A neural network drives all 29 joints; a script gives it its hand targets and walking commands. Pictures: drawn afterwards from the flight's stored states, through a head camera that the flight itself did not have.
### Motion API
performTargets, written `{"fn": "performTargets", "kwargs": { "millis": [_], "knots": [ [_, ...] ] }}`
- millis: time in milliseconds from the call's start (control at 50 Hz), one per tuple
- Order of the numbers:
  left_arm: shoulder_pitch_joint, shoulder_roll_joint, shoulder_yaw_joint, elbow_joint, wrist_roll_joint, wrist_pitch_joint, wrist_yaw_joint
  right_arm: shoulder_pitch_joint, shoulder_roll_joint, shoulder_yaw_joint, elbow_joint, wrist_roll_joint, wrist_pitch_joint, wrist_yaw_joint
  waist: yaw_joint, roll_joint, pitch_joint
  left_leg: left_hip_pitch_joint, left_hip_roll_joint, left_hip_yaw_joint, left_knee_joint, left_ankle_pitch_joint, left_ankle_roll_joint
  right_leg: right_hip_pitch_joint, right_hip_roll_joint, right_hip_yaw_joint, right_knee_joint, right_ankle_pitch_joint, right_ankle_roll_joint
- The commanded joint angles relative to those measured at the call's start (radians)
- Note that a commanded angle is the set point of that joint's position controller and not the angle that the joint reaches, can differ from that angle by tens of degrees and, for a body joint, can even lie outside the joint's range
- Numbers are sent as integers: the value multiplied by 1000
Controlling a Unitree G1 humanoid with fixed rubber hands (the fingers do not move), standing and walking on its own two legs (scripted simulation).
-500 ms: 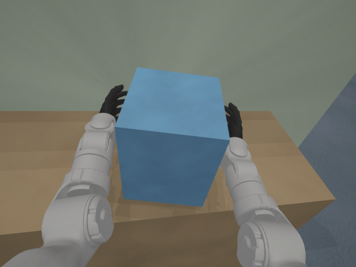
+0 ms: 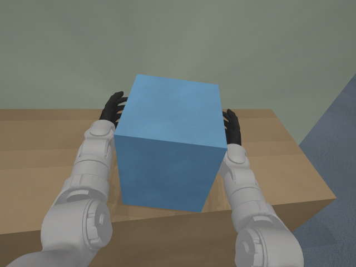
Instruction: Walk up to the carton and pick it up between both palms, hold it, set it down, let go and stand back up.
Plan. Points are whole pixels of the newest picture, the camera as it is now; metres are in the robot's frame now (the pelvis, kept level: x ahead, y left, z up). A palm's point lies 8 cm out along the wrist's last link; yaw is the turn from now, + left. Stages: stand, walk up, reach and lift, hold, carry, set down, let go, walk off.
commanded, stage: set down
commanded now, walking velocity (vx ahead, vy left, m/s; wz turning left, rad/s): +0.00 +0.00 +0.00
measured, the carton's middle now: (169, 145) +0.39 +0.00 +0.07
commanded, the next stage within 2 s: none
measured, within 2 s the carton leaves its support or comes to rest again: rests again in 0.02 s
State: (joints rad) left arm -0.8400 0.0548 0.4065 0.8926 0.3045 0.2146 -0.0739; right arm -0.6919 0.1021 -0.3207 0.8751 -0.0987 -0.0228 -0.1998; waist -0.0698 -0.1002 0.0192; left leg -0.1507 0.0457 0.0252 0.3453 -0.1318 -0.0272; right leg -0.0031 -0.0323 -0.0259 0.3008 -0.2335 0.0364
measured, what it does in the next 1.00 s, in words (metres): stands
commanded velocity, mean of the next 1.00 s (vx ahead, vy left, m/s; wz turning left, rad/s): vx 0.00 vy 0.00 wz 0.00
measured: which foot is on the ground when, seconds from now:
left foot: down 0.00-1.00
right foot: down 0.00-1.00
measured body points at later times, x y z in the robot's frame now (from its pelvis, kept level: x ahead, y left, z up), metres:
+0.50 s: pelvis +0.00 +0.00 +0.00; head +0.00 +0.04 +0.45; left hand +0.43 +0.14 +0.11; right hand +0.38 -0.15 +0.10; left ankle +0.04 +0.13 -0.75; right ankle -0.04 -0.14 -0.75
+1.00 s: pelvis +0.00 +0.00 +0.00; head +0.00 +0.04 +0.45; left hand +0.44 +0.14 +0.10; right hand +0.38 -0.15 +0.10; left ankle +0.04 +0.13 -0.75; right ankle -0.04 -0.14 -0.75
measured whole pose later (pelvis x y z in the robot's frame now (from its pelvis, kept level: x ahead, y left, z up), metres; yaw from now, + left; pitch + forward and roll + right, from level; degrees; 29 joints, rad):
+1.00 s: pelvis +0.00 +0.00 +0.00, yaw +0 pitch -3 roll +0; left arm -0.82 0.05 0.45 0.90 0.31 0.11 -0.14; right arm -0.66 0.15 -0.42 0.87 -0.21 -0.14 -0.16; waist -0.07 -0.10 0.04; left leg -0.16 0.05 0.03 0.34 -0.13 -0.03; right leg -0.02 -0.03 -0.03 0.30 -0.24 0.04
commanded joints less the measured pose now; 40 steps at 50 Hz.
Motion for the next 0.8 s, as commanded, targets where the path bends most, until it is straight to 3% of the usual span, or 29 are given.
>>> {"fn": "performTargets", "kwargs": {
  "millis": [0, 20, 40, 80, 100, 140, 180, 200, 220, 300, 320, 340, 360, 380, 420, 480, 520, 560, 580, 600, 640, 680, 720, 740, 780],
  "knots": [
    [-573, -525, -247, -76, 8, -94, -173, -677, 512, 226, -222, -100, -97, 133, 1, 152, -444, 218, -74, 117, -35, 233, -1, 25, 47, -51, -26, 470, 51],
    [-554, -533, -241, -65, 20, -95, -173, -681, 512, 238, -231, -110, -100, 138, 7, 127, -438, 210, -67, 112, -36, 241, -5, 30, 52, -55, -27, 466, 48],
    [-582, -562, -282, -76, 7, -102, -173, -701, 514, 248, -257, -101, -110, 137, -5, 154, -458, 228, -69, 117, -30, 248, -11, 4, 52, -60, -22, 466, 49],
    [-557, -553, -246, -59, 12, -105, -165, -732, 507, 255, -294, -100, -123, 138, 13, 140, -454, 213, -71, 113, -16, 237, -6, 15, 53, -54, -30, 437, 43],
    [-597, -574, -279, -86, 0, -114, -167, -717, 513, 240, -255, -117, -125, 141, -7, 140, -483, 233, -67, 118, -25, 230, -14, -11, 56, -66, -29, 416, 44],
    [-556, -544, -233, -51, 30, -126, -164, -692, 519, 248, -259, -122, -134, 145, 31, 140, -467, 201, -70, 117, -24, 251, -6, 18, 47, -52, -27, 443, 40],
    [-524, -533, -240, -11, 33, -104, -171, -674, 491, 201, -224, -122, -122, 143, 10, 153, -404, 209, -68, 123, -38, 194, -3, -2, 50, -58, -41, 385, 45],
    [-515, -533, -215, 0, 56, -101, -178, -677, 496, 229, -241, -121, -130, 138, 34, 131, -400, 194, -70, 125, -41, 194, 4, 30, 42, -48, -36, 430, 57],
    [-533, -523, -220, -32, 51, -113, -178, -644, 497, 219, -209, -134, -129, 141, 19, 144, -400, 192, -72, 116, -48, 193, 4, 18, 39, -58, -34, 431, 54],
    [-511, -536, -233, -49, 35, -125, -174, -623, 518, 227, -225, -129, -141, 139, 21, 131, -437, 195, -71, 122, -36, 212, 3, 22, 45, -58, -29, 449, 53],
    [-454, -558, -224, -53, 52, -122, -175, -619, 516, 252, -221, -124, -144, 137, 47, 127, -423, 196, -69, 127, -45, 234, 3, 37, 43, -50, -18, 488, 58],
    [-463, -568, -232, -38, 50, -123, -176, -630, 507, 248, -249, -135, -153, 136, 26, 139, -414, 196, -71, 119, -34, 244, -6, 33, 50, -61, -26, 493, 52],
    [-458, -539, -219, -14, 48, -120, -177, -643, 501, 244, -235, -128, -154, 135, 39, 121, -402, 177, -68, 125, -33, 212, 8, 32, 47, -48, -22, 467, 54],
    [-510, -537, -220, -29, 50, -125, -178, -648, 510, 225, -234, -132, -152, 143, 24, 138, -403, 171, -69, 126, -41, 195, 5, 43, 44, -51, -21, 449, 51],
    [-489, -519, -192, -3, 69, -128, -174, -630, 503, 217, -221, -149, -150, 148, 43, 148, -386, 177, -69, 125, -49, 178, 8, 21, 41, -52, -23, 413, 51],
    [-453, -511, -171, 9, 71, -118, -186, -587, 488, 183, -202, -167, -150, 144, 28, 111, -325, 155, -73, 131, -63, 143, 14, 35, 42, -47, -41, 386, 57],
    [-445, -534, -204, -19, 65, -124, -182, -567, 487, 171, -179, -165, -151, 143, 21, 150, -351, 194, -64, 126, -56, 204, 1, 16, 50, -62, -39, 416, 53],
    [-453, -509, -191, 7, 77, -122, -178, -566, 471, 154, -184, -167, -149, 152, 24, 153, -292, 189, -64, 133, -66, 141, 4, -13, 47, -58, -63, 302, 44],
    [-486, -531, -186, -39, 90, -131, -175, -582, 474, 180, -200, -177, -166, 155, 34, 168, -371, 211, -64, 127, -53, 186, -6, -4, 50, -69, -49, 327, 44],
    [-433, -531, -178, -4, 89, -126, -173, -566, 478, 151, -174, -185, -164, 152, 34, 145, -339, 200, -63, 133, -46, 208, -5, -8, 49, -64, -42, 358, 42],
    [-452, -517, -182, -4, 87, -129, -178, -561, 485, 157, -186, -191, -159, 150, 25, 144, -349, 188, -64, 128, -52, 167, 1, 0, 48, -70, -39, 359, 48],
    [-423, -513, -159, 7, 99, -133, -184, -548, 484, 163, -183, -181, -156, 154, 47, 127, -316, 177, -65, 134, -56, 185, 3, 10, 50, -69, -33, 377, 52],
    [-413, -504, -156, 7, 101, -137, -181, -519, 469, 142, -151, -190, -154, 155, 26, 136, -293, 186, -63, 127, -65, 169, 1, -5, 52, -59, -48, 352, 50],
    [-412, -495, -128, 28, 121, -131, -186, -547, 465, 153, -174, -195, -160, 156, 56, 117, -288, 166, -67, 130, -70, 150, 12, 4, 48, -52, -40, 352, 51],
    [-399, -504, -133, 21, 116, -124, -187, -508, 453, 134, -172, -204, -151, 156, 34, 136, -251, 168, -64, 131, -70, 155, 4, -27, 55, -72, -51, 323, 45]
  ]
}}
